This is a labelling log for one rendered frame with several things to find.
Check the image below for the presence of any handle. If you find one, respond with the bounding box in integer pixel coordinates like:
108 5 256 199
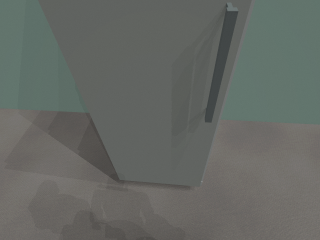
205 2 239 123

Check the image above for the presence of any fridge door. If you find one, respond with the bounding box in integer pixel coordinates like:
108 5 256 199
38 0 252 187

